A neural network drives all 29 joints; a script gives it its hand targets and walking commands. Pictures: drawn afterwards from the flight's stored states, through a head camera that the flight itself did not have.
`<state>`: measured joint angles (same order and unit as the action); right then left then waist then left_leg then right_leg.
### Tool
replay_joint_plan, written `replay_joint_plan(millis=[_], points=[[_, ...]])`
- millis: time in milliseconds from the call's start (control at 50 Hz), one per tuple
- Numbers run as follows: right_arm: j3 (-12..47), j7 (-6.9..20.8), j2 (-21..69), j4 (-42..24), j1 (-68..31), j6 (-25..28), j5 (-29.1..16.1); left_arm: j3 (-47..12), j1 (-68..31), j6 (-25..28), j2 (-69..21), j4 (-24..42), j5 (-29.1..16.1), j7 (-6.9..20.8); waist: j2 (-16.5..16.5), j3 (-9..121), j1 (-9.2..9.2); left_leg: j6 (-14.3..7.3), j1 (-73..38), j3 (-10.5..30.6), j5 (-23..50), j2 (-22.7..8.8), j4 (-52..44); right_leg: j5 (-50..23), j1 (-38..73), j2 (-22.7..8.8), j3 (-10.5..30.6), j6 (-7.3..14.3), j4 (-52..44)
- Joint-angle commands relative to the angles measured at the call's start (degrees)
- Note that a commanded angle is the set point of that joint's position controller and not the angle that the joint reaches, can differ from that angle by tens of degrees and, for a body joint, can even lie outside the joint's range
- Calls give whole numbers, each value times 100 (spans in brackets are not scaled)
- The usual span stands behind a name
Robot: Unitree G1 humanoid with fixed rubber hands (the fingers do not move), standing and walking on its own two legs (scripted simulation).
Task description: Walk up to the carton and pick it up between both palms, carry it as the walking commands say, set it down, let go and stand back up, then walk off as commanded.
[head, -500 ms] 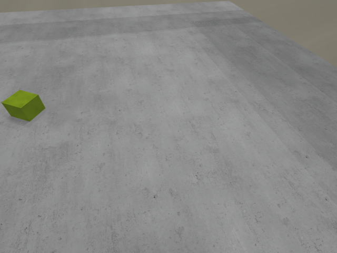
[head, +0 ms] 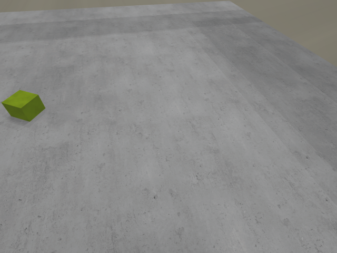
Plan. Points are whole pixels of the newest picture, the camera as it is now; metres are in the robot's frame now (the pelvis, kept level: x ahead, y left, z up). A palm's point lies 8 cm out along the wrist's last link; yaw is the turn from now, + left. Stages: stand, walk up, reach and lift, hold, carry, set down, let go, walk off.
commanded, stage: walk up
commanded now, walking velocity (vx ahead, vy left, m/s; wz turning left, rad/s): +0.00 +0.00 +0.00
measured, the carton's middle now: (24, 105) +1.40 +1.23 -0.71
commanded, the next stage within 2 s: none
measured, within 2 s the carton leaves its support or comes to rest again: neither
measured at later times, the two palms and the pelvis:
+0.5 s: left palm out of the picture -0.04 +0.26 -0.10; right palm out of the picture +0.15 -0.27 -0.13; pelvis -0.01 -0.02 +0.00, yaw +13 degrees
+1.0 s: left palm out of the picture +0.09 +0.46 -0.14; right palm (186, 225) +0.25 -0.05 -0.13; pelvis +0.11 +0.17 -0.01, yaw +27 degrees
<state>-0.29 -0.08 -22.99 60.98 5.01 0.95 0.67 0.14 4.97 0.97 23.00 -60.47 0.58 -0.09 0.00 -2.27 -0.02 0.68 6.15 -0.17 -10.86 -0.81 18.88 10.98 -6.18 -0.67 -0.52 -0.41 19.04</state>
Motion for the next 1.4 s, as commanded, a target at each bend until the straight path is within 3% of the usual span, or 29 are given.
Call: replay_joint_plan(millis=[0,100,120,140,200,260,280,300,320,360,380,400,460,620,740,780,800,820,840,900,960,1160,1200,1240,1260,1280,1320,1340,1380], points=[[-172,-25,-1005,-230,-184,50,-1,176,-192,51,1005,236,-1,-24,3,335,0,-207,-44,493,878,-666,-248,-830,17,-681,510,181,-273],[-173,-25,-1007,-229,-179,49,-1,177,-185,50,1008,234,-1,-25,3,333,0,-206,-49,493,886,-667,-253,-837,24,-683,508,180,-278],[-618,-284,-1107,-292,1552,-362,266,448,-422,-392,590,570,82,231,-196,391,-677,-615,-1117,2185,-1480,-2146,-452,1781,-2112,-287,-651,-15,2289],[-620,7,-1235,-345,727,-337,77,337,-564,-378,417,942,47,-28,1259,-476,-370,-1049,259,2512,2236,-1806,-249,2037,-1977,-96,120,-156,2566],[-576,101,-785,-875,332,-341,46,233,105,-239,244,994,-43,-156,1252,167,23,-707,228,1408,3735,-1239,350,1712,-1336,-7,-184,-189,2044],[-524,103,-666,-1101,113,-368,83,345,587,-302,225,888,-22,-171,852,620,342,-470,1222,1123,1876,-698,697,536,350,-64,-426,-41,609],[-432,98,-355,-1241,139,-356,78,434,954,-277,473,845,53,-202,140,697,496,-255,1973,857,573,-235,1441,624,985,-875,419,194,-143],[-316,72,84,-1434,248,-339,97,556,1011,-280,957,906,148,-249,-1637,607,440,32,3084,272,-2186,442,2901,-111,1131,-2555,1969,595,-564],[-395,3,-69,-1510,246,-407,163,562,813,-303,1161,1022,139,-211,-1289,590,387,85,2707,353,-2559,-14,3945,-381,264,-3106,1982,995,-636],[-578,126,-244,-1338,242,-482,127,475,236,-232,678,941,164,-163,-905,117,37,111,2525,336,-1801,-259,4664,-85,-519,-2450,1049,902,-491],[-611,385,-373,-1588,61,-581,199,610,1004,-234,876,718,209,-282,-313,228,149,172,3513,616,-1282,-470,5097,2563,190,-2881,1923,640,-1021],[-556,544,-255,-1666,-94,-580,209,608,971,-195,770,751,163,-355,-455,16,108,230,4028,670,-855,-520,5278,2964,360,-2831,1770,258,-1096],[-550,696,-13,-1646,-5,-490,159,563,1340,30,455,657,111,-272,-914,-189,162,206,3686,378,14,-513,4977,1889,321,-2269,588,-51,-967],[-365,749,328,-1875,-760,-403,-35,685,1840,177,505,732,122,-141,-1253,-662,365,305,3217,-17,-9,-650,3307,1582,175,-2299,-304,145,-1250],[-311,651,370,-1760,-498,-225,-11,710,1680,164,714,788,148,-36,-1520,-416,110,58,1683,-698,-920,-426,2008,550,-185,-2317,-1034,159,-656],[-482,452,40,-1202,952,-70,104,605,1692,110,445,764,130,31,-461,592,-431,-118,-231,-884,-885,2,1426,145,-633,-1557,-1741,123,2008],[-633,345,-501,-871,1964,40,165,437,1647,82,4,976,241,77,1339,837,-781,-296,-1386,240,-1358,-550,802,2022,-2046,-973,-1621,11,4310],[-800,198,-1429,-946,2323,86,13,252,1119,181,-310,1601,332,132,3066,1046,-1002,-873,-1839,3601,-2625,-2074,-600,2911,-3997,-192,-793,-135,5632],[-738,149,-1180,-921,2323,117,-9,334,538,207,-50,1601,328,128,2082,808,-960,-968,-1367,3673,-2768,-2130,-845,2333,-4158,-786,136,31,5887],[-522,84,-191,-1180,980,201,-58,315,925,287,-105,1229,138,147,897,52,-26,-830,-147,2241,-206,-1469,-312,721,-3438,-1121,145,-103,5204],[-437,75,9,-973,1319,394,-35,359,801,138,-255,1108,162,197,713,272,76,-884,12,1665,1417,-1383,-314,454,-2910,-900,-78,-254,4689],[-361,-43,98,-472,2151,355,48,299,-991,147,-622,1776,-20,312,773,-262,-382,-797,-440,1155,1676,-1329,-819,-589,-2413,-430,-427,-241,1532],[-350,-66,136,-337,2242,326,44,325,-675,201,-542,1706,-14,262,925,-38,-238,-665,-364,826,2077,-1046,-338,-346,-1601,-378,-588,-144,1208],[-296,-20,236,-270,2317,289,22,483,800,276,-256,1117,81,125,292,775,369,-517,501,417,2443,-501,1512,-443,600,-375,-869,6,911],[-277,-20,339,-401,2277,335,-3,623,1770,310,157,824,190,67,-555,1220,771,-423,1600,474,1129,-299,2956,-66,1748,-1226,147,168,722],[-166,-45,722,-632,2449,374,-86,751,2306,271,812,689,246,16,-2031,1810,784,-217,2977,324,-1741,389,4568,319,2517,-3055,3063,794,-270],[-418,52,255,-549,1994,251,17,648,1847,181,745,694,201,-58,-333,1127,347,-130,3208,824,-1499,-195,5752,1255,1330,-3028,3244,878,-522],[-482,138,327,-536,1865,171,69,592,1484,193,403,722,152,-111,94,541,125,11,3132,754,-978,-412,5806,514,635,-2878,2495,779,-550],[-455,279,562,-527,1787,43,146,461,946,308,-270,765,85,-85,-441,12,-103,94,2678,511,-320,-572,5436,-394,-352,-2185,1009,417,-566]])
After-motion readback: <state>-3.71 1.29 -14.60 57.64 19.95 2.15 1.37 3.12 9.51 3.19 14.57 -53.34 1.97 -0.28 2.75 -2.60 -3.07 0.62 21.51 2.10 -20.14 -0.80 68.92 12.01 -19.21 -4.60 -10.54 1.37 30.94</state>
